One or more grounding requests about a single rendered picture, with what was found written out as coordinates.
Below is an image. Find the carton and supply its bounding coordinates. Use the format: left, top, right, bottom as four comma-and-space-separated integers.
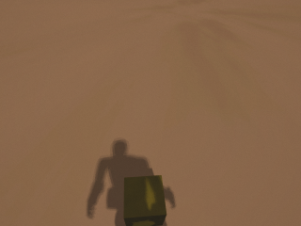
123, 175, 166, 226

